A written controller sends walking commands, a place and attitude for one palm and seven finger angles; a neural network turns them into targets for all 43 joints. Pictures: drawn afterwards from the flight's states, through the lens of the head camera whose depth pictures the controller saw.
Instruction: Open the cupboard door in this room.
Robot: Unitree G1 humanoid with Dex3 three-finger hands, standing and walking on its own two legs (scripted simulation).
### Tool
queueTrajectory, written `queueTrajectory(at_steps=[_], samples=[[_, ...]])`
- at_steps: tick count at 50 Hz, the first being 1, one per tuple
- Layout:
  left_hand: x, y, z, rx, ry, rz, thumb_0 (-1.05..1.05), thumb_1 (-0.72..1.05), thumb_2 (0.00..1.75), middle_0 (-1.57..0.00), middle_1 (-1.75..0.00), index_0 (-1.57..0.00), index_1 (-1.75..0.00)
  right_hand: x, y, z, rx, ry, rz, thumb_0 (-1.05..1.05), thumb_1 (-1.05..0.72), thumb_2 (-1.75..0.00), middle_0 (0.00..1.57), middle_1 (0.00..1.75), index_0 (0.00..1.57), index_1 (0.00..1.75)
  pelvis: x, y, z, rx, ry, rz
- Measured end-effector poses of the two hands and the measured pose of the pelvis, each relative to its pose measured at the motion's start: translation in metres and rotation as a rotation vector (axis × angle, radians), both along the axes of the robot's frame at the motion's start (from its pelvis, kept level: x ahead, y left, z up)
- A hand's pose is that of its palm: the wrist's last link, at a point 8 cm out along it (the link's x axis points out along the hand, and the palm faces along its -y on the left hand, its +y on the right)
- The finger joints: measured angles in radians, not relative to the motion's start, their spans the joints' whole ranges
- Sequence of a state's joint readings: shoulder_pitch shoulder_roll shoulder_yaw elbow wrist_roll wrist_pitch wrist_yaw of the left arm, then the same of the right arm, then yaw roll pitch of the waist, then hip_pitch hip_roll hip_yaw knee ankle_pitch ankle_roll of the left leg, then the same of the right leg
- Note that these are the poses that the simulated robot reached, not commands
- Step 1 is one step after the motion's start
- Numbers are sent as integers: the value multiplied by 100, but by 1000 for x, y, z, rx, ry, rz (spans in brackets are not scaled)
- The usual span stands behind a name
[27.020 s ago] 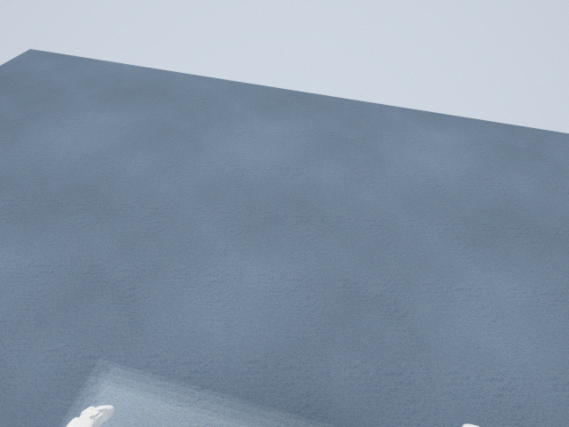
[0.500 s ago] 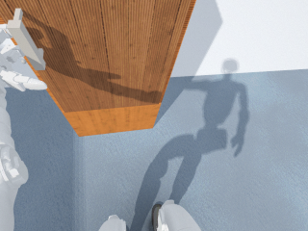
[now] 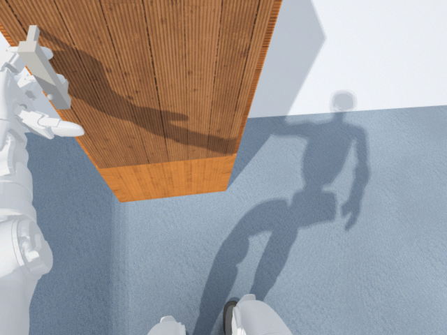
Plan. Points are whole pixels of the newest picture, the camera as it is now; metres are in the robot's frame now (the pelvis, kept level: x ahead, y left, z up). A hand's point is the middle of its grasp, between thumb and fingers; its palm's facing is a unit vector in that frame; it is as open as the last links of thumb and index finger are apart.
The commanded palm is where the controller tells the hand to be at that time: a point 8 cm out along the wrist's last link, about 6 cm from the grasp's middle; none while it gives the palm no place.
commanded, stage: slide the fingers in behind the handle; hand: left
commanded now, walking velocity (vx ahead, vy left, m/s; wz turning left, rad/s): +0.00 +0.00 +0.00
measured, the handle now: (49, 70) +0.56 +0.26 +0.08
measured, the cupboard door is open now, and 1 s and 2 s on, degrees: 1 1 31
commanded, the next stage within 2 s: close the thumb around the handle in 0.22 s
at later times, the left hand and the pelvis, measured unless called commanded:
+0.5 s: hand (49, 97) +0.50 +0.25 +0.08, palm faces +0.06 -1.00 -0.01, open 13.2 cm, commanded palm +0.48 +0.29 +0.08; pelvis -0.01 +0.00 +0.00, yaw +0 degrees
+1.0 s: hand (53, 95) +0.50 +0.25 +0.08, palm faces +0.04 -1.00 -0.01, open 6.5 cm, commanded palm +0.48 +0.29 +0.08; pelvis -0.01 +0.01 +0.00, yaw +0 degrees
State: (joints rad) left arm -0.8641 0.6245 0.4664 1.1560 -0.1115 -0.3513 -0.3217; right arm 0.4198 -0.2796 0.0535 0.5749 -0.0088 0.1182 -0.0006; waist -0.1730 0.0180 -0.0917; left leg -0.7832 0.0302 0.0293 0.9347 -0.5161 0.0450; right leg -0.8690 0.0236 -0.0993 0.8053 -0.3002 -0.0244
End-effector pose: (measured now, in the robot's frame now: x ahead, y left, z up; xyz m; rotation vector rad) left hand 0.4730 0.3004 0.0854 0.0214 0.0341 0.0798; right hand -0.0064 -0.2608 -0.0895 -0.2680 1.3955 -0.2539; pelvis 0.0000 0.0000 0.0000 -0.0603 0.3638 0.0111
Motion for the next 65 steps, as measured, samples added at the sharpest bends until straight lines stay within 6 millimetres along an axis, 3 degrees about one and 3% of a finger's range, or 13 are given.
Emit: queueTrajectory(at_steps=[21,29,44,65], samples=[[0,2,0,-7,-11,-17,-1,-47,31,-28,-119,-30,-120,-10,0,0,-16,11,0,1,-91,-90,20,29,20,30,-6,2,-2,1,4,0],[2,2,-1,-7,-7,-14,-1,-20,43,-29,-122,-31,-123,-12,4,-1,-9,18,-2,1,-91,-90,20,29,20,30,-6,4,-2,-1,3,2],[7,2,-3,-11,-7,-25,0,57,76,-36,-130,-37,-132,-13,7,0,-13,16,-9,1,-91,-90,20,29,20,30,-5,6,-3,-3,11,-3],[2,-6,-4,-17,-16,-20,0,65,78,-29,-131,-30,-132,-11,7,0,2,-3,-20,1,-91,-90,20,29,20,30,-5,6,-2,1,8,-17]])
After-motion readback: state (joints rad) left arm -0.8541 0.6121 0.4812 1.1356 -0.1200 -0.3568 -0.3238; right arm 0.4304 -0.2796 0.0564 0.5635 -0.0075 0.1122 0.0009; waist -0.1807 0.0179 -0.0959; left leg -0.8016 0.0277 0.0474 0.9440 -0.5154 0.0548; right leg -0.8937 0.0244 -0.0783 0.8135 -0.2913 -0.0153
